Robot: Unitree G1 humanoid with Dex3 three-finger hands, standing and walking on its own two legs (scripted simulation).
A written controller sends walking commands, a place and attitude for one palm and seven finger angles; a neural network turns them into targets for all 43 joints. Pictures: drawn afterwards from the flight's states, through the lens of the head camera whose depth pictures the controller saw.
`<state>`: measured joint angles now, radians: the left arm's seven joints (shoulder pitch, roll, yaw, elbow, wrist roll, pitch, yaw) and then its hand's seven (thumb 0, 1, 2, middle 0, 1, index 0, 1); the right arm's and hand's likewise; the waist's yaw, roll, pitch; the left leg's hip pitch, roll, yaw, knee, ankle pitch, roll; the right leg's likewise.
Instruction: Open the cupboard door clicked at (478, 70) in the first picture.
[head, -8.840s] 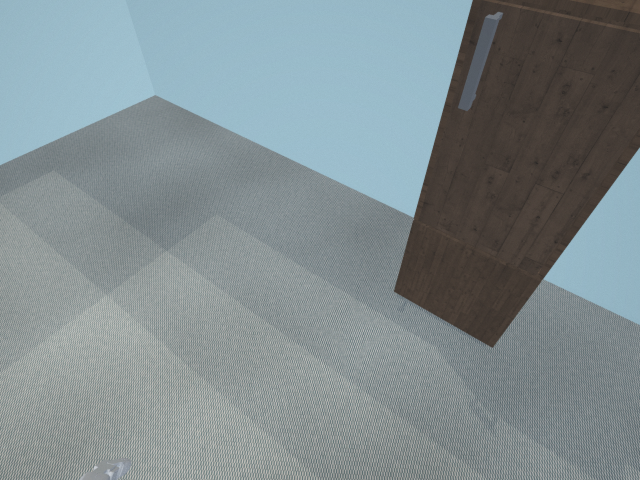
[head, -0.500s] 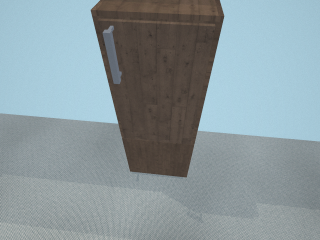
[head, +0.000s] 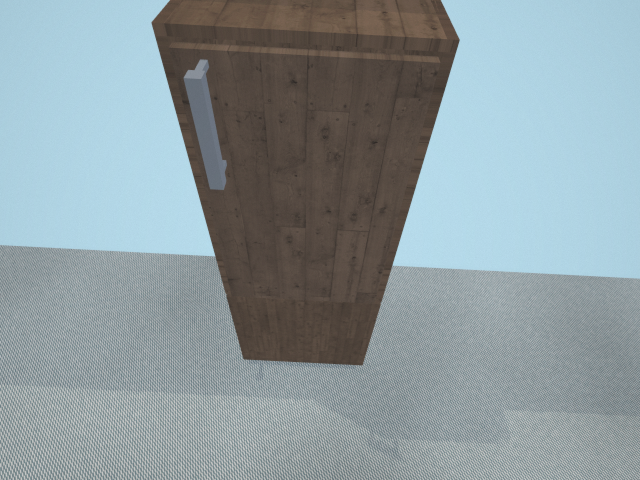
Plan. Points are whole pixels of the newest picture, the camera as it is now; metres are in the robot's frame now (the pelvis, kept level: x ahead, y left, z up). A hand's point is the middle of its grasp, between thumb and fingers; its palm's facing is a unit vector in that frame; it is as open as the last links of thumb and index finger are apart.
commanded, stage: come to a stop and stand still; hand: left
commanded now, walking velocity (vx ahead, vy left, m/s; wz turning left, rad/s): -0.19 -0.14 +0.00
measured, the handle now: (210, 128) +0.54 +0.20 +0.15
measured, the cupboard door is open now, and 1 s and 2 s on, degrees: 0 0 0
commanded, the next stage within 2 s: none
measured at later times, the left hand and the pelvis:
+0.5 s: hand out of the picture +0.09 +0.17 -0.18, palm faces +0.06 -0.98 -0.19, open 7.3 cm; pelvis +0.01 -0.01 -0.01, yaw +2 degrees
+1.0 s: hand out of the picture +0.00 +0.21 -0.16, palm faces +0.04 -0.95 -0.30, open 7.4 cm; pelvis -0.01 -0.01 +0.00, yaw +1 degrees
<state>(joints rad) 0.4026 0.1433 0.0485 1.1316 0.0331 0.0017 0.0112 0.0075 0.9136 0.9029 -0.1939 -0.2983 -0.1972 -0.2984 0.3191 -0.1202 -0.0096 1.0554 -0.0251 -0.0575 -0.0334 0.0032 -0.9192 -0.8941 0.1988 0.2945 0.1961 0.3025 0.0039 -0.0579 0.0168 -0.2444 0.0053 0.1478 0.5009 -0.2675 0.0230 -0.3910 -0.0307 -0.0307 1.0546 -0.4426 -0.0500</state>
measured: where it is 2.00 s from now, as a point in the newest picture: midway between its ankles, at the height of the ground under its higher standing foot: outside the picture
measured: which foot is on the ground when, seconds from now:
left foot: down 0.00-1.00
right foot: up 0.00-0.14, down 0.16-1.00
